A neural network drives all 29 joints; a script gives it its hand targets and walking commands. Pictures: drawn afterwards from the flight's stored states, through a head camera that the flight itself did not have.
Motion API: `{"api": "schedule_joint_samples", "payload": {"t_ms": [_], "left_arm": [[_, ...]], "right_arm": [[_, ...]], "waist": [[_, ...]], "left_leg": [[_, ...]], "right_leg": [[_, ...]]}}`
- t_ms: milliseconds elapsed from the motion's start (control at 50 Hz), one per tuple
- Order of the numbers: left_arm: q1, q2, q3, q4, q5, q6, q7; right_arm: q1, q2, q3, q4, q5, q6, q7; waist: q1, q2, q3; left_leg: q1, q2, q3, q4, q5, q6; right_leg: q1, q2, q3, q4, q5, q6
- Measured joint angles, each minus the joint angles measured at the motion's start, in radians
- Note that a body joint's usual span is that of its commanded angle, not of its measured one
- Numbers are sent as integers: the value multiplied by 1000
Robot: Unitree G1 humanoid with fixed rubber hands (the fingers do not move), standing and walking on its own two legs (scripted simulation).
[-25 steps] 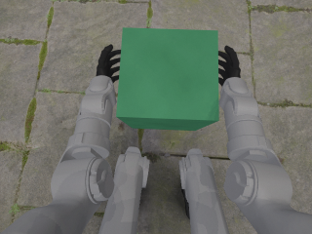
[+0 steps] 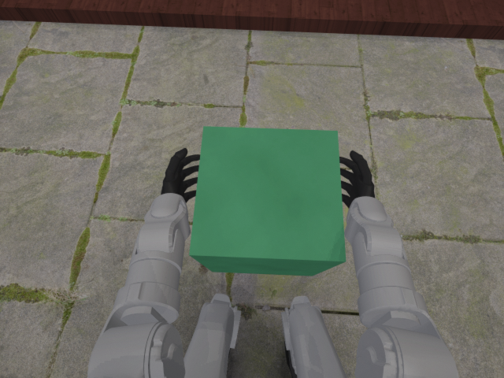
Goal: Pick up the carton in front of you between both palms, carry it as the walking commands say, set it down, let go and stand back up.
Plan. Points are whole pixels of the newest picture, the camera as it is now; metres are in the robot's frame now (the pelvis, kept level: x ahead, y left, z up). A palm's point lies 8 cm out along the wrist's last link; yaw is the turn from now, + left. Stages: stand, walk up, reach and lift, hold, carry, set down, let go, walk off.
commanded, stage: reach and lift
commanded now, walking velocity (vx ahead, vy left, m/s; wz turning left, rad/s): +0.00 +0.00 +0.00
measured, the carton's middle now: (265, 211) +0.41 +0.00 -0.11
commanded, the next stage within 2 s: hold in 1.80 s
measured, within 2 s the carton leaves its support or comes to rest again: neither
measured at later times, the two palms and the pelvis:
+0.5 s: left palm (137, 175) +0.37 +0.15 +0.11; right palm (409, 180) +0.37 -0.15 +0.11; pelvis +0.06 +0.00 +0.14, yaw +0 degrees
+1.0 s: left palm (92, 155) +0.34 +0.15 +0.20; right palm (470, 163) +0.35 -0.15 +0.20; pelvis +0.05 +0.00 +0.18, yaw +0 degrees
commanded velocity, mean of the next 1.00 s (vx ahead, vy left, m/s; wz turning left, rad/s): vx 0.00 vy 0.00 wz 0.00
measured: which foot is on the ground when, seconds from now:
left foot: down 0.00-1.00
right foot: down 0.00-1.00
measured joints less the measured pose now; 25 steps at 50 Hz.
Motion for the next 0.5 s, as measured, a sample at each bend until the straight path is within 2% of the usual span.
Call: {"api": "schedule_joint_samples", "payload": {"t_ms": [320,500], "left_arm": [[233,-48,-38,-22,27,-30,-13],[352,-68,-71,-85,39,10,-20]], "right_arm": [[233,47,34,-22,-27,-30,18],[353,65,70,-84,-32,8,24]], "waist": [[2,3,17],[1,3,58]], "left_leg": [[506,18,-21,-388,75,20],[817,33,-31,-635,146,30]], "right_leg": [[507,-20,18,-390,74,-19],[819,-34,29,-637,146,-27]]}}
